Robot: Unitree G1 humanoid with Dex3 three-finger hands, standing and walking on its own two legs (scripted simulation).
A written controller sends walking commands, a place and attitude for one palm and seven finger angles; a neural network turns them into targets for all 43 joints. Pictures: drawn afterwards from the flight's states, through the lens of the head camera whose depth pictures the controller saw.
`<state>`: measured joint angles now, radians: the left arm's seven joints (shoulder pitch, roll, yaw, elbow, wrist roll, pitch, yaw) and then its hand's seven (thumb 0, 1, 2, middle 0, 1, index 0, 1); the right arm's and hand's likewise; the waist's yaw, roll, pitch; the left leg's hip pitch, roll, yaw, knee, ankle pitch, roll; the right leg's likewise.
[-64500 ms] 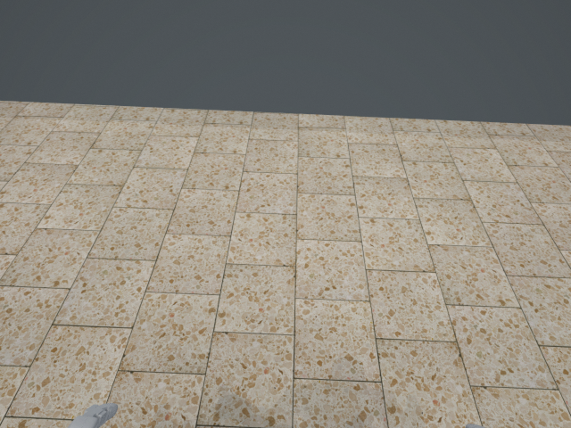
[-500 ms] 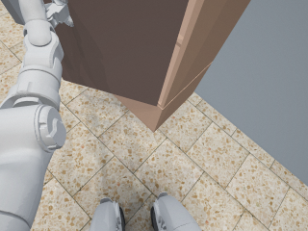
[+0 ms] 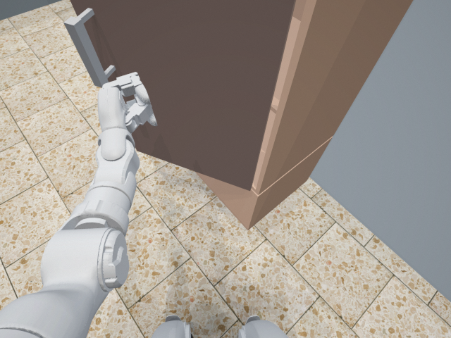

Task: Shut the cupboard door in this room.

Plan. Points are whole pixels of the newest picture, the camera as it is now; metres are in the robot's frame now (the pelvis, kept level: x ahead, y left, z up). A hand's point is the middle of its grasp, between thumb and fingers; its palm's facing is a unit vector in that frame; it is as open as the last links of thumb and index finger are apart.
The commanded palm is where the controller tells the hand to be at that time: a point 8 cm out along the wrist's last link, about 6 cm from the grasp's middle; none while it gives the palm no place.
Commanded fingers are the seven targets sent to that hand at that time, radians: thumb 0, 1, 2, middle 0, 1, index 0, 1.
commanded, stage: pull the fist back off the door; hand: left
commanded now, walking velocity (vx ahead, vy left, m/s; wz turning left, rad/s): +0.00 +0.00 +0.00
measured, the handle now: (94, 49) +0.67 +0.21 +0.10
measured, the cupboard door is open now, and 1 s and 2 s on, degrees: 29 29 29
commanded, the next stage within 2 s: draw the hand back to the body in 0.10 s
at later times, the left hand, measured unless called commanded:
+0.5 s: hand (111, 124) +0.45 +0.15 +0.12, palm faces +0.10 -0.99 -0.03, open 3.1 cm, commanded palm +0.40 +0.19 +0.13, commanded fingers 0.00 0.90 0.90 -1.30 -1.50 -1.30 -1.50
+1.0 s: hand out of the picture +0.29 +0.24 +0.17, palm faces +0.21 -0.95 -0.21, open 3.3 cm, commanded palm +0.25 +0.28 +0.19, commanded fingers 0.00 0.90 0.90 -0.75 -0.90 -0.75 -0.90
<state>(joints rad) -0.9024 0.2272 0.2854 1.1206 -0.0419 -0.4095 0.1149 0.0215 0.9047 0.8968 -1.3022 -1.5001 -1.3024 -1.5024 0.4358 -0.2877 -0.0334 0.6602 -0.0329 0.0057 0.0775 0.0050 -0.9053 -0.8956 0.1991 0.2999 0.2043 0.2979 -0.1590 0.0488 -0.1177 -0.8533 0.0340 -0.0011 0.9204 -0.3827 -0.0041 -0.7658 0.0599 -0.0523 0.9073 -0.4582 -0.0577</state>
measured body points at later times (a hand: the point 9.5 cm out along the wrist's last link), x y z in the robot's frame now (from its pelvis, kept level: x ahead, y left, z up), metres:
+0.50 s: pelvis +0.00 +0.01 +0.02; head +0.05 -0.01 +0.46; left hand +0.44 +0.20 +0.12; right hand +0.01 -0.24 -0.12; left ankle +0.03 +0.12 -0.68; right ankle -0.02 -0.08 -0.68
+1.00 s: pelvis +0.00 +0.03 +0.05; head -0.02 +0.02 +0.50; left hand +0.27 +0.29 +0.18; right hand +0.20 -0.18 -0.02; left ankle +0.03 +0.12 -0.68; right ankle -0.02 -0.08 -0.68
